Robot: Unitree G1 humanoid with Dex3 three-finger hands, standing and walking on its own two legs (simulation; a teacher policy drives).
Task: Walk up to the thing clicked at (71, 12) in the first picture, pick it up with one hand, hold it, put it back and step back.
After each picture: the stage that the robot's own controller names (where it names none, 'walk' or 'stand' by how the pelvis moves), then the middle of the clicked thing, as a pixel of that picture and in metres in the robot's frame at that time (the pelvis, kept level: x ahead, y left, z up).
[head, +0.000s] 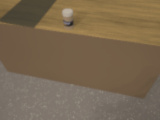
stand; (68, 19) +0.89 +0.10 -0.10
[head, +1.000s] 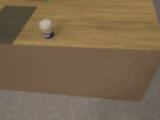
walk; (47, 31) +0.76 +0.25 -0.09
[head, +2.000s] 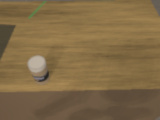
stand; (39, 70) +0.42 +0.20 -0.06
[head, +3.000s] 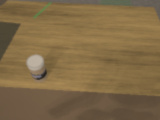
stand; (37, 69) +0.44 +0.22 -0.08
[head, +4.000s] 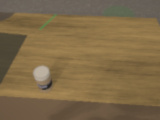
stand; (43, 79) +0.43 +0.20 -0.10
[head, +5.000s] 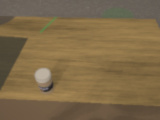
stand; (45, 81) +0.43 +0.19 -0.10
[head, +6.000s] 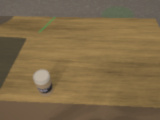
stand; (43, 83) +0.42 +0.20 -0.10
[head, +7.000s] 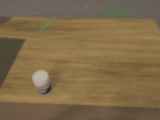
rise first; (42, 84) +0.42 +0.20 -0.10
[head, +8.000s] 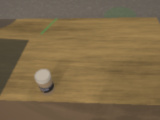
rise first; (45, 82) +0.42 +0.21 -0.10
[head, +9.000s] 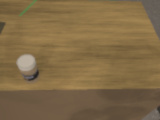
go down; (29, 69) +0.45 +0.20 -0.06
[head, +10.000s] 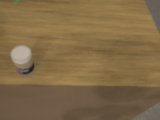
go down; (24, 62) +0.45 +0.20 -0.04
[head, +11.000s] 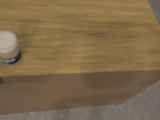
close in; (8, 50) +0.45 +0.21 +0.00
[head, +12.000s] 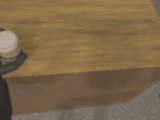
close; (10, 50) +0.46 +0.20 +0.01
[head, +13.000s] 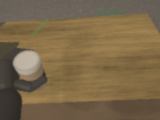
lift; (32, 72) +0.32 +0.16 +0.14
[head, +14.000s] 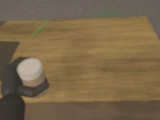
hold; (34, 78) +0.32 +0.17 +0.10
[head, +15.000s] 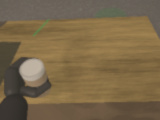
hold; (36, 79) +0.32 +0.16 +0.09
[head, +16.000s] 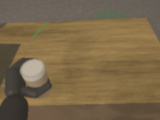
hold; (37, 79) +0.32 +0.16 +0.09
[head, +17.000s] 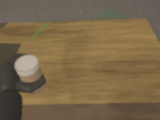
crouch; (31, 75) +0.33 +0.18 +0.10
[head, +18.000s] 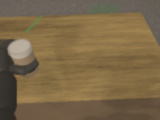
lower; (25, 59) +0.39 +0.19 +0.10
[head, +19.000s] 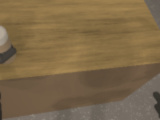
lower; (0, 46) +0.47 +0.21 +0.03
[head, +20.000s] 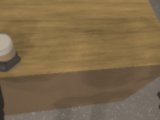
lower; (4, 53) +0.45 +0.21 +0.01
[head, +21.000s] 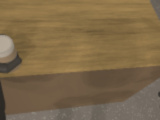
lower; (6, 55) +0.44 +0.21 +0.00
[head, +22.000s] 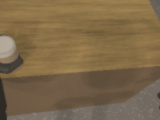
lower; (8, 55) +0.44 +0.20 +0.01
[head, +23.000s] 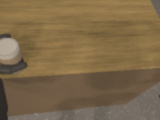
open; (11, 57) +0.43 +0.20 +0.00
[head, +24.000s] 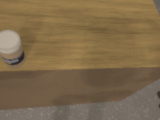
rise; (11, 50) +0.44 +0.19 +0.01
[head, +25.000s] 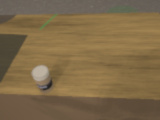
sink last; (43, 79) +0.42 +0.21 -0.06
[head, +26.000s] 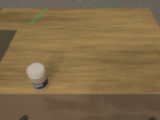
stand; (38, 77) +0.42 +0.20 -0.05
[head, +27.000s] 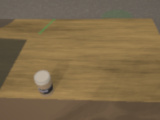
stand; (44, 84) +0.42 +0.20 -0.10
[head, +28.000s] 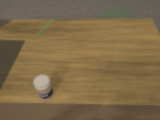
stand; (44, 88) +0.40 +0.20 -0.10
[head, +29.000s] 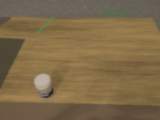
stand; (44, 87) +0.40 +0.19 -0.10
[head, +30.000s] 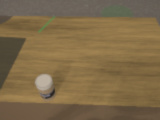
stand; (46, 88) +0.39 +0.18 -0.10
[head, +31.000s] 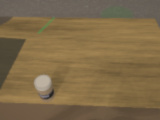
stand; (45, 88) +0.39 +0.19 -0.10
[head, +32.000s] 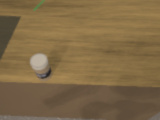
walk; (41, 68) +0.43 +0.19 -0.08
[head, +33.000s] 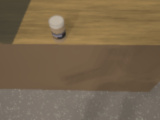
walk; (58, 29) +0.62 +0.14 -0.08
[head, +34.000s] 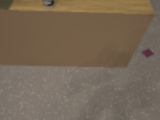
walk; out of the picture +0.90 +0.22 -0.08
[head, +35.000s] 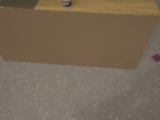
stand; (66, 0) +1.04 +0.14 -0.08
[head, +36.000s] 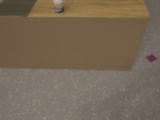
stand; (59, 6) +1.05 +0.17 -0.10
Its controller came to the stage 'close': yes
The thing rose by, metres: 0.20
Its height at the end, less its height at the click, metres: +0.00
